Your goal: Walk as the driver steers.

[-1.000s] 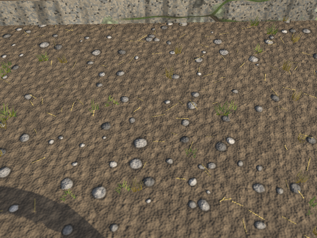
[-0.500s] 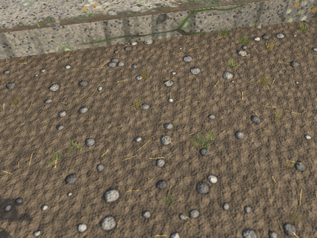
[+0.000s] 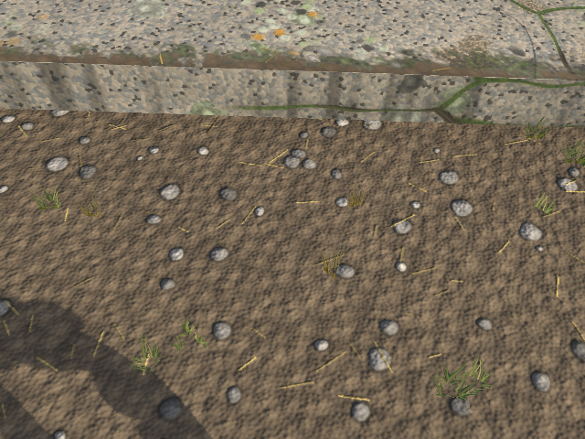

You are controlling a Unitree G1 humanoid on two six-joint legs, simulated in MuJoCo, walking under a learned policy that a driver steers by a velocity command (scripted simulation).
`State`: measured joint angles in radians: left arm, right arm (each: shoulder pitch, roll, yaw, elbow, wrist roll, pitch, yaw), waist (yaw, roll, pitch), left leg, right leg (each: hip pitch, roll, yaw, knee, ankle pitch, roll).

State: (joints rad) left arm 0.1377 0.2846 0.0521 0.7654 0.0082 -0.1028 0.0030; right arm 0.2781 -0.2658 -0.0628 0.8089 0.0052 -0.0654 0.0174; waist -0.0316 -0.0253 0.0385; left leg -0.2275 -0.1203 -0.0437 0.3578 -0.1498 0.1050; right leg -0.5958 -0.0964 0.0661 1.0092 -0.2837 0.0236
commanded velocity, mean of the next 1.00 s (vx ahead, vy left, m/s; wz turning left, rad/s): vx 0.50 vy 0.00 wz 0.08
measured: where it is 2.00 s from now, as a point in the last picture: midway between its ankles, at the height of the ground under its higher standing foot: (289, 219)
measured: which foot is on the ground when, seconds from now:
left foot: down 0.00-0.30, up 0.32-0.76, down 0.78-1.00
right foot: up 0.00-0.26, down 0.28-0.80, up 0.82-1.00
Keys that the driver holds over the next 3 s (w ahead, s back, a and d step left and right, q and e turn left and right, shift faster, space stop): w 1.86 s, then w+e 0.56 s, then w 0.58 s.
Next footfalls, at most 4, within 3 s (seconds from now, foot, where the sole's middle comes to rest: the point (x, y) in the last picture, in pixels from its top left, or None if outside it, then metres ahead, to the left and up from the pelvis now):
0.28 right None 0.35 -0.15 -0.78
0.78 left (247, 371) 0.63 0.10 -0.78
1.32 right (334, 264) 0.93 -0.13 -0.78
1.80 left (250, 204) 1.15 0.11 -0.78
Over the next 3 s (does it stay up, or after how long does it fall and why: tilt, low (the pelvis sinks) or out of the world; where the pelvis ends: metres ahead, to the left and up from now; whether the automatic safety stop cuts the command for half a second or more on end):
stays up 1.61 -0.05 0.12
